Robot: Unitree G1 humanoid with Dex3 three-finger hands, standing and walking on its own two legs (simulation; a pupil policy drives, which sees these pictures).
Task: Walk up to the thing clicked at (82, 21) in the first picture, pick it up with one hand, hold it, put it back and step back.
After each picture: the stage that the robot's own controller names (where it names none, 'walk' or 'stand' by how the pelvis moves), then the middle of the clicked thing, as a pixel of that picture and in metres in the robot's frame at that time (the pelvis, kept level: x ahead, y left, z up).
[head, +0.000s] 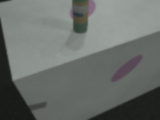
stand; (80, 5) +0.66 +0.02 +0.12
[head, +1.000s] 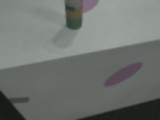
sink last; out of the picture +0.62 +0.06 +0.15
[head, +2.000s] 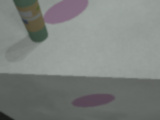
rise first; (29, 9) +0.52 +0.21 +0.15
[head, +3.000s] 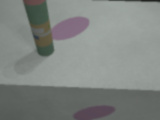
stand; (40, 26) +0.52 +0.16 +0.12
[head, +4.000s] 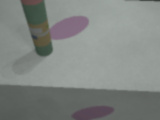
stand; (38, 26) +0.51 +0.17 +0.12
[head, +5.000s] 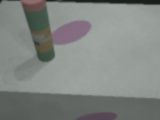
stand; (40, 32) +0.49 +0.16 +0.12
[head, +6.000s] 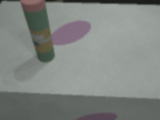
stand; (40, 32) +0.49 +0.16 +0.12
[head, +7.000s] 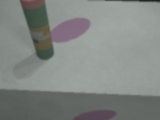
rise first; (39, 29) +0.49 +0.17 +0.12
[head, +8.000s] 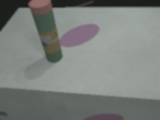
rise first; (48, 34) +0.50 +0.18 +0.13
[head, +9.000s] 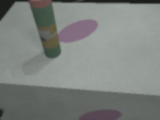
go down; (47, 28) +0.51 +0.17 +0.13
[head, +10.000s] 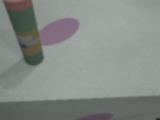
go down; (27, 33) +0.47 +0.16 +0.14
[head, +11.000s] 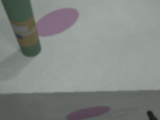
close in; (23, 23) +0.49 +0.17 +0.14
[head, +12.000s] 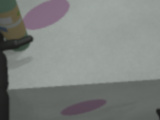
close; (7, 14) +0.49 +0.19 +0.17
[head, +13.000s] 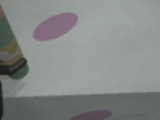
lift; (4, 46) +0.39 +0.22 +0.16
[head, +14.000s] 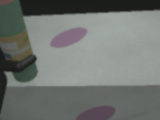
lift; (14, 39) +0.32 +0.18 +0.27
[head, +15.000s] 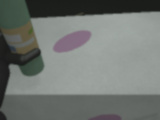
hold; (19, 32) +0.33 +0.16 +0.28
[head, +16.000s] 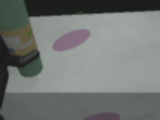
hold; (18, 34) +0.33 +0.17 +0.28
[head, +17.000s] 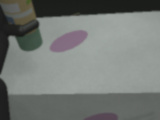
crouch; (16, 3) +0.38 +0.16 +0.33
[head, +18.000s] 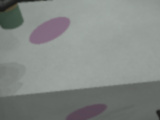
lower; out of the picture +0.49 +0.18 +0.31
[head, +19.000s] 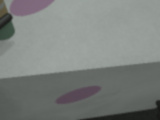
lower; out of the picture +0.52 +0.20 +0.18
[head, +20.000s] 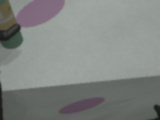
lower; out of the picture +0.50 +0.20 +0.17
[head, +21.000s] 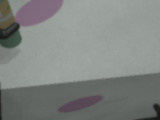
lower; out of the picture +0.50 +0.20 +0.17
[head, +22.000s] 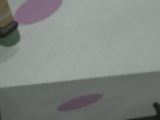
lower; out of the picture +0.51 +0.20 +0.17
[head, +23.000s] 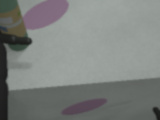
open; (7, 14) +0.49 +0.18 +0.17
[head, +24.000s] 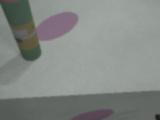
sink last; (23, 26) +0.47 +0.17 +0.15
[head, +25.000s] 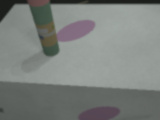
stand; (45, 27) +0.53 +0.18 +0.14
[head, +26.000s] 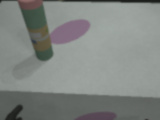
stand; (38, 30) +0.49 +0.18 +0.13
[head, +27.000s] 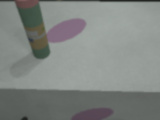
stand; (35, 29) +0.50 +0.19 +0.13
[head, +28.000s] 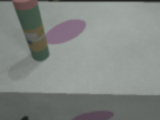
stand; (33, 30) +0.49 +0.19 +0.13
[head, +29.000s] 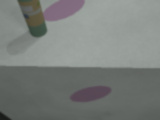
walk; (30, 4) +0.57 +0.19 +0.15
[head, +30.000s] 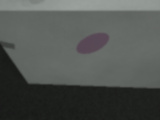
walk; out of the picture +0.88 +0.19 +0.14
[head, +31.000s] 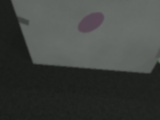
stand; out of the picture +1.21 +0.12 +0.14
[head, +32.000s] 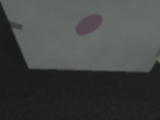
stand; out of the picture +1.13 +0.14 +0.14
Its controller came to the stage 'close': yes
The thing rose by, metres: 0.21
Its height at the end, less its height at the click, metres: +0.00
